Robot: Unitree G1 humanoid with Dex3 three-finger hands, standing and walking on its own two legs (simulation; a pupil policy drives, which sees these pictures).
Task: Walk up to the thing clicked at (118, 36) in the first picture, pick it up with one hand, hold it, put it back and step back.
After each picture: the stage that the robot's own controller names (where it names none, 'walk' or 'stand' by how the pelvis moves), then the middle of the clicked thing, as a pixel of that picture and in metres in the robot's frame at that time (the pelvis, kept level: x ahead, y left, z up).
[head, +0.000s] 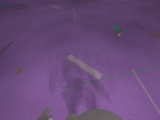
stand; (119, 34) +2.12 -0.77 -0.65
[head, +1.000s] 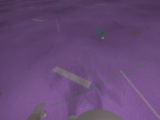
walk; (102, 37) +2.07 -0.26 -0.62
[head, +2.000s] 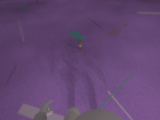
walk; (80, 44) +1.44 +0.27 -0.64
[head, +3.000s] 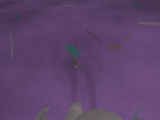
walk; (75, 65) +0.95 +0.31 -0.65
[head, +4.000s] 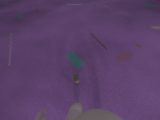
walk; (76, 80) +0.62 +0.25 -0.64
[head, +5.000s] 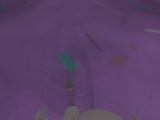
stand; (69, 87) +0.45 +0.25 -0.63
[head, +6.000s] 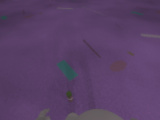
stand; (69, 96) +0.39 +0.24 -0.65
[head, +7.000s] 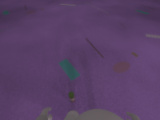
stand; (71, 97) +0.36 +0.20 -0.65
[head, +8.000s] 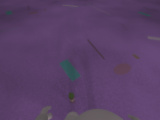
stand; (71, 98) +0.36 +0.20 -0.65
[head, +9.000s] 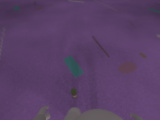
stand; (74, 93) +0.38 +0.18 -0.64
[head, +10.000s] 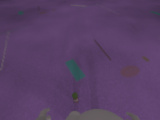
stand; (75, 98) +0.36 +0.17 -0.65
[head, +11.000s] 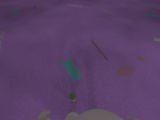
stand; (72, 98) +0.36 +0.19 -0.65
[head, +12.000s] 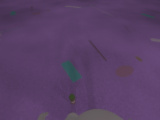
stand; (72, 99) +0.35 +0.19 -0.65
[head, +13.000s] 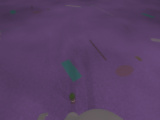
stand; (72, 98) +0.36 +0.18 -0.65
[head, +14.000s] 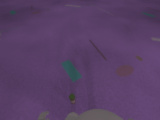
stand; (72, 99) +0.35 +0.19 -0.65
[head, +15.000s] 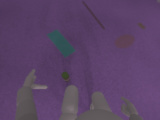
go down; (66, 77) +0.38 +0.21 -0.47
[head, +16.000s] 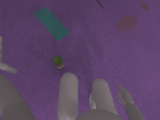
go down; (59, 63) +0.41 +0.28 -0.29
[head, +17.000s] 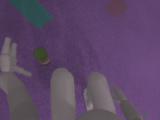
close in; (43, 58) +0.38 +0.31 -0.20
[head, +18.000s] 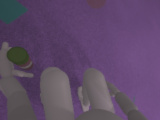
close; (23, 61) +0.35 +0.34 -0.15
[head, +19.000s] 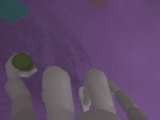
lift; (27, 65) +0.32 +0.33 -0.15
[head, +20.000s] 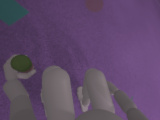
lift; (26, 66) +0.32 +0.33 -0.15
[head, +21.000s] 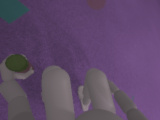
lift; (23, 66) +0.31 +0.34 -0.15
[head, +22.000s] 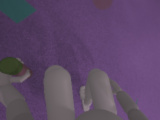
lift; (20, 70) +0.28 +0.37 -0.16
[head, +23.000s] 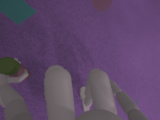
lift; (18, 70) +0.27 +0.38 -0.15
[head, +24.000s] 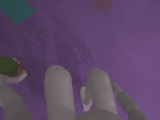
lift; (16, 70) +0.27 +0.38 -0.15
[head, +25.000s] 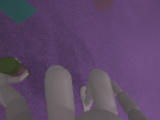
lift; (18, 70) +0.27 +0.38 -0.15
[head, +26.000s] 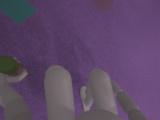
lift; (16, 70) +0.27 +0.39 -0.15
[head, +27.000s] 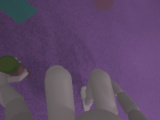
lift; (17, 70) +0.27 +0.39 -0.16
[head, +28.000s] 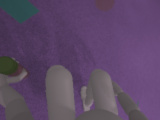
lift; (16, 70) +0.27 +0.39 -0.15
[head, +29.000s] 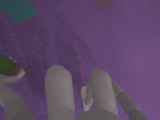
lift; (13, 69) +0.27 +0.40 -0.15
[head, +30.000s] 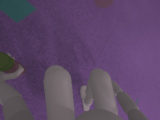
lift; (12, 66) +0.28 +0.40 -0.15
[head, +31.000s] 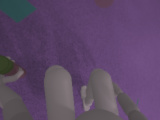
lift; (12, 69) +0.27 +0.41 -0.15
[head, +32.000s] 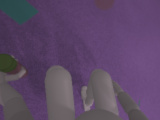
lift; (14, 68) +0.28 +0.40 -0.15
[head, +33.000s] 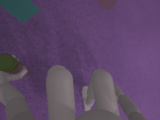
lift; (16, 68) +0.27 +0.40 -0.15
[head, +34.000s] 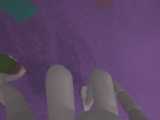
lift; (14, 68) +0.27 +0.40 -0.15
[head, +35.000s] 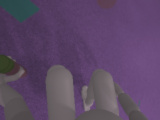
lift; (13, 69) +0.27 +0.41 -0.15
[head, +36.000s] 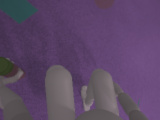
lift; (11, 71) +0.26 +0.41 -0.15
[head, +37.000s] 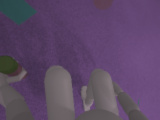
lift; (15, 70) +0.27 +0.40 -0.15
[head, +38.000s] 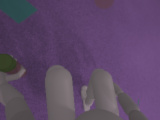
lift; (14, 68) +0.28 +0.40 -0.15
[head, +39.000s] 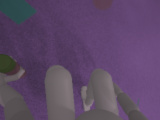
lift; (13, 69) +0.27 +0.40 -0.15
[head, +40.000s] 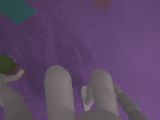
lift; (12, 69) +0.27 +0.41 -0.15
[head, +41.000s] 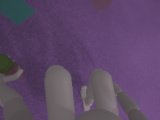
lift; (11, 69) +0.27 +0.41 -0.15
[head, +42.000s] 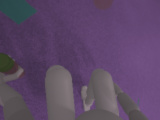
lift; (11, 68) +0.27 +0.41 -0.15
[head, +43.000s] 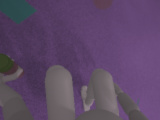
lift; (10, 68) +0.27 +0.41 -0.15
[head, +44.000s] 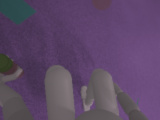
lift; (10, 68) +0.28 +0.41 -0.15
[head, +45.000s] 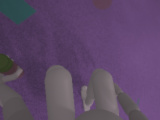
lift; (10, 68) +0.27 +0.41 -0.15
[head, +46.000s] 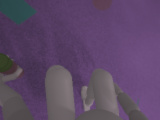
lift; (10, 68) +0.27 +0.42 -0.15
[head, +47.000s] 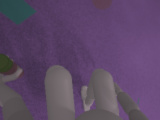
lift; (10, 69) +0.27 +0.42 -0.15
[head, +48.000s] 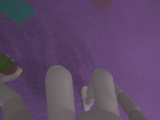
lift; (10, 68) +0.27 +0.42 -0.15
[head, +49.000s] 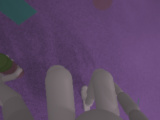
lift; (10, 68) +0.27 +0.42 -0.15
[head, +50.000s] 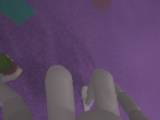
lift; (10, 68) +0.27 +0.42 -0.15
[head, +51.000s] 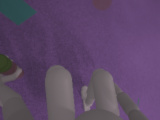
lift; (10, 69) +0.27 +0.42 -0.15
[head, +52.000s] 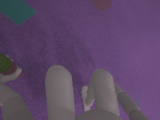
lift; (9, 68) +0.27 +0.42 -0.15
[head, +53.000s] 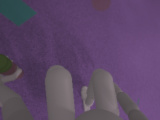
lift; (9, 69) +0.27 +0.42 -0.15
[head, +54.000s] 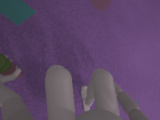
lift; (9, 69) +0.27 +0.42 -0.15
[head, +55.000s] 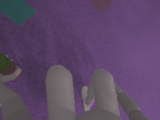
lift; (9, 68) +0.27 +0.42 -0.15
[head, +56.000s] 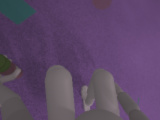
lift; (8, 69) +0.27 +0.42 -0.15
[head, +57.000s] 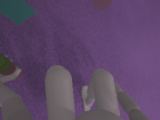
lift; (9, 69) +0.27 +0.42 -0.15
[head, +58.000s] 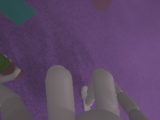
lift; (8, 69) +0.27 +0.42 -0.15
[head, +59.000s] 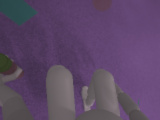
lift; (10, 69) +0.27 +0.42 -0.15
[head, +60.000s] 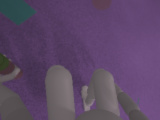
lift; (7, 68) +0.27 +0.43 -0.15
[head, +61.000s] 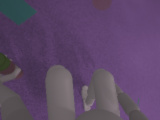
lift; (8, 68) +0.27 +0.42 -0.15
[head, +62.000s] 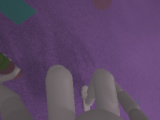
lift; (7, 68) +0.27 +0.43 -0.15
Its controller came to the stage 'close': yes
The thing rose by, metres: 0.02
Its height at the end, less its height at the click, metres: +0.00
